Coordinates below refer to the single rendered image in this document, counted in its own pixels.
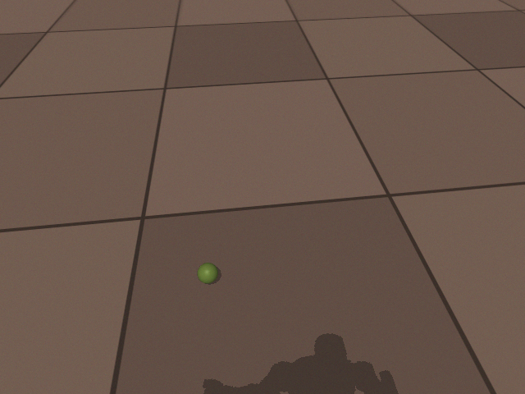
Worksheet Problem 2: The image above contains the ball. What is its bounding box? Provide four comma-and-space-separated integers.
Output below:
198, 263, 218, 284

